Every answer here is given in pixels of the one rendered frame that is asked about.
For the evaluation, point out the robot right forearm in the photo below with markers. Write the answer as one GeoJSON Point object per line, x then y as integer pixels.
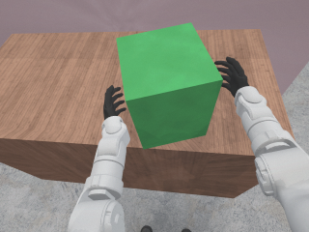
{"type": "Point", "coordinates": [261, 126]}

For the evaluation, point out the robot left upper arm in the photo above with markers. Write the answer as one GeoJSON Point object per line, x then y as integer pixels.
{"type": "Point", "coordinates": [105, 215]}

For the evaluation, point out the robot left forearm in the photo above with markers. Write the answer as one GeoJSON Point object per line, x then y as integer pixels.
{"type": "Point", "coordinates": [105, 181]}

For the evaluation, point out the left robot hand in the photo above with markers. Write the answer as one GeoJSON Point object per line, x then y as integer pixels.
{"type": "Point", "coordinates": [109, 107]}

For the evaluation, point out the pedestal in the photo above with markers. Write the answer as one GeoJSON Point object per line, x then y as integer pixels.
{"type": "Point", "coordinates": [52, 92]}

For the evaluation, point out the right robot hand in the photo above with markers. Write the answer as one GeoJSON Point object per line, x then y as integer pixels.
{"type": "Point", "coordinates": [236, 77]}

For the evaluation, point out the carton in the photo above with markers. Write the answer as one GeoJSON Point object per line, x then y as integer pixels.
{"type": "Point", "coordinates": [170, 82]}

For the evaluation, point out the robot right upper arm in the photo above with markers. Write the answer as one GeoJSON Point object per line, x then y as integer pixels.
{"type": "Point", "coordinates": [284, 174]}

